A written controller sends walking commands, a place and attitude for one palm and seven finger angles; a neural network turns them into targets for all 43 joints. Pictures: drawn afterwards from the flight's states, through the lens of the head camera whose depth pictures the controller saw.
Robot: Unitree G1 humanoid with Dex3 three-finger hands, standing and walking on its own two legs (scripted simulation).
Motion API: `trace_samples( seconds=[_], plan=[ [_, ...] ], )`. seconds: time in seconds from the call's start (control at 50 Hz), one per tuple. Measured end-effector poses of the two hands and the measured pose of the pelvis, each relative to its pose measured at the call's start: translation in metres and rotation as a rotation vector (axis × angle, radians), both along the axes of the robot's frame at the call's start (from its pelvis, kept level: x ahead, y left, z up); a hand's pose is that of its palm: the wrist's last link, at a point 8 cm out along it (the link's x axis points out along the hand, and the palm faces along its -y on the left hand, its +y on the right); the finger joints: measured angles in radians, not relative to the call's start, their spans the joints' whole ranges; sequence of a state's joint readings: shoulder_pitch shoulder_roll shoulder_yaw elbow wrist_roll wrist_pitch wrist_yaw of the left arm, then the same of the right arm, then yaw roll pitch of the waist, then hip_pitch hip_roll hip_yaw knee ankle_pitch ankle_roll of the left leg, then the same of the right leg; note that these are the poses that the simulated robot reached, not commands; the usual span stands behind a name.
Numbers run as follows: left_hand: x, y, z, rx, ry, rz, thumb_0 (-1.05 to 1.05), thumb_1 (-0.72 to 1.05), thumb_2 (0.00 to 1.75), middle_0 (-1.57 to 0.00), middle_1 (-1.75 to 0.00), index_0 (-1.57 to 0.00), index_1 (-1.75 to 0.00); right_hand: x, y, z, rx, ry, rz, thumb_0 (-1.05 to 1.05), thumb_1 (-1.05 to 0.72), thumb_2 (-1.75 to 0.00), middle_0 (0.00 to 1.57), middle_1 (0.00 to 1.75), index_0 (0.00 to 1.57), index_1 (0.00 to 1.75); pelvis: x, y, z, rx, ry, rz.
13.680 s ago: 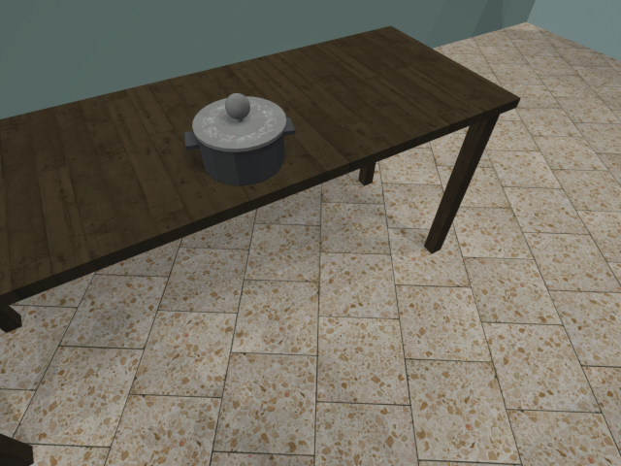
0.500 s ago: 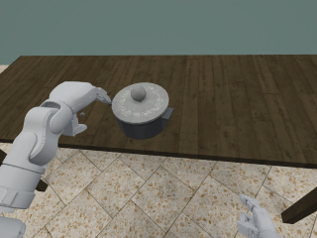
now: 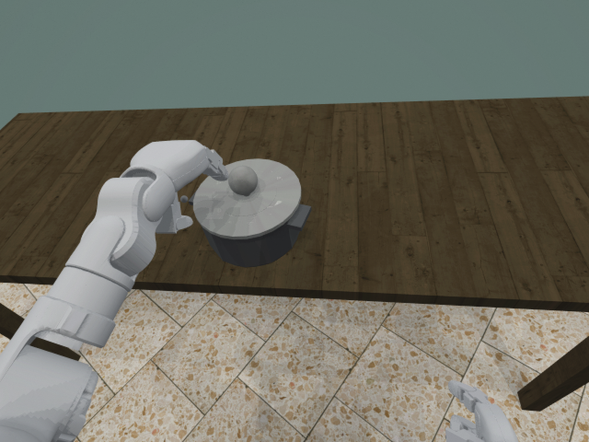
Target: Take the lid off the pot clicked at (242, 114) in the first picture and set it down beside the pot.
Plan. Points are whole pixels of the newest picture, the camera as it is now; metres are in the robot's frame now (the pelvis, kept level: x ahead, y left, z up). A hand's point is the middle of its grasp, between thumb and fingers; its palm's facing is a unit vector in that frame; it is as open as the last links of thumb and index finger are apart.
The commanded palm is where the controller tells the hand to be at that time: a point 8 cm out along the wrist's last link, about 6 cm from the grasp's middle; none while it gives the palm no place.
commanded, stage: move the open hand above the knob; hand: left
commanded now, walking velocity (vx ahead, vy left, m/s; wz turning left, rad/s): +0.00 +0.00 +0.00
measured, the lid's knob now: (243, 180) +0.52 +0.11 +0.07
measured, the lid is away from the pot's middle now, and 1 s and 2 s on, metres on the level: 0.00 0.00 0.00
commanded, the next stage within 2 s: lower the open fingers around the knob in 1.48 s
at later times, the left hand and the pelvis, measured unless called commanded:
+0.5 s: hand (220, 153) +0.47 +0.12 +0.16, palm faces -0.26 -0.02 -0.97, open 10.5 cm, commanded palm +0.47 +0.12 +0.22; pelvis +0.01 +0.00 +0.00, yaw -1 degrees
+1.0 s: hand (224, 147) +0.49 +0.12 +0.16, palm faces -0.27 -0.02 -0.96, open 10.5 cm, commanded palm +0.48 +0.13 +0.22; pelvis +0.02 +0.01 +0.00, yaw -2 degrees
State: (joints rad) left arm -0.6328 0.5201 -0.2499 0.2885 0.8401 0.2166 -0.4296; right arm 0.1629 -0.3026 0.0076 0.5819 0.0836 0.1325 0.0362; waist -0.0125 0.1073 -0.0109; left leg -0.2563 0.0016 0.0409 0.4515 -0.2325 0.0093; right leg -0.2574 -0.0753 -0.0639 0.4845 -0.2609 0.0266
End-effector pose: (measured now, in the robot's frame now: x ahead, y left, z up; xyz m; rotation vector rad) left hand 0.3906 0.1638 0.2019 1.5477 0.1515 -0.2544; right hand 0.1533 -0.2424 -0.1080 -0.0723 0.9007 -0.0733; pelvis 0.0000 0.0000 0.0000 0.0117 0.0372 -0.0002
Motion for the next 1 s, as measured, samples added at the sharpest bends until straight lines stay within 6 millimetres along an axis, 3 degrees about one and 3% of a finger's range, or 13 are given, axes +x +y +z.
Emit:
trace_samples(
  seconds=[0.06, 0.14, 0.22, 0.36, 0.5, 0.64, 0.76, 0.88, 1.0],
  plan=[
    [0.002, -0.016, 0.004, 0.005, -0.012, -0.085, 0.00, -0.34, 1.43, -0.82, -0.09, -0.81, -0.09, 0.001, -0.001, 0.001, -0.023, -0.008, -0.009, 0.01, -0.91, -0.90, 0.20, 0.29, 0.20, 0.30, 0.000, 0.001, 0.000, 0.000, -0.006, 0.000],
    [0.022, -0.011, 0.018, -0.018, -0.055, -0.041, 0.00, -0.35, 1.43, -0.82, -0.09, -0.82, -0.09, -0.004, -0.001, 0.001, -0.028, 0.003, -0.026, 0.01, -0.91, -0.90, 0.20, 0.29, 0.20, 0.30, 0.000, 0.001, 0.000, 0.001, 0.001, -0.001],
    [0.037, -0.005, 0.013, -0.021, -0.032, 0.049, 0.00, -0.35, 1.44, -0.81, -0.08, -0.81, -0.09, -0.015, -0.001, -0.004, -0.014, 0.042, -0.037, 0.01, -0.91, -0.90, 0.20, 0.29, 0.20, 0.30, 0.001, 0.001, 0.000, 0.003, 0.021, -0.006],
    [0.045, -0.038, 0.010, 0.003, -0.005, -0.056, 0.00, -0.34, 1.43, -0.82, -0.09, -0.81, -0.09, -0.029, -0.003, -0.011, -0.030, 0.086, -0.065, 0.01, -0.91, -0.90, 0.20, 0.29, 0.20, 0.30, 0.004, 0.004, -0.001, 0.001, 0.026, -0.005],
    [0.075, -0.041, 0.016, -0.012, 0.001, 0.013, 0.00, -0.35, 1.44, -0.81, -0.09, -0.81, -0.09, -0.053, -0.007, -0.015, -0.036, 0.141, -0.113, 0.01, -0.91, -0.90, 0.20, 0.29, 0.20, 0.30, 0.006, 0.003, -0.001, 0.005, 0.050, -0.019],
    [0.089, -0.063, 0.010, -0.017, 0.033, -0.040, 0.00, -0.34, 1.44, -0.81, -0.09, -0.81, -0.09, -0.077, -0.013, -0.020, -0.061, 0.211, -0.150, 0.01, -0.91, -0.90, 0.20, 0.29, 0.20, 0.30, 0.009, 0.004, -0.001, 0.003, 0.070, -0.025],
    [0.104, -0.057, 0.020, -0.027, -0.003, -0.001, 0.00, -0.34, 1.44, -0.81, -0.09, -0.81, -0.09, -0.090, -0.016, -0.020, -0.063, 0.233, -0.189, 0.01, -0.91, -0.90, 0.20, 0.29, 0.20, 0.30, 0.015, 0.004, 0.000, 0.006, 0.085, -0.041],
    [0.099, -0.047, 0.006, -0.015, 0.038, 0.016, 0.00, -0.34, 1.44, -0.81, -0.08, -0.81, -0.09, -0.087, -0.017, -0.019, -0.056, 0.237, -0.182, 0.01, -0.91, -0.90, 0.20, 0.29, 0.20, 0.30, 0.017, 0.004, 0.001, 0.003, 0.084, -0.042],
    [0.091, -0.043, 0.013, -0.023, 0.009, -0.018, 0.00, -0.34, 1.44, -0.81, -0.09, -0.81, -0.09, -0.063, -0.015, -0.014, -0.071, 0.177, -0.157, 0.01, -0.91, -0.90, 0.20, 0.29, 0.20, 0.30, 0.017, 0.005, 0.001, 0.000, 0.073, -0.030]
  ],
)
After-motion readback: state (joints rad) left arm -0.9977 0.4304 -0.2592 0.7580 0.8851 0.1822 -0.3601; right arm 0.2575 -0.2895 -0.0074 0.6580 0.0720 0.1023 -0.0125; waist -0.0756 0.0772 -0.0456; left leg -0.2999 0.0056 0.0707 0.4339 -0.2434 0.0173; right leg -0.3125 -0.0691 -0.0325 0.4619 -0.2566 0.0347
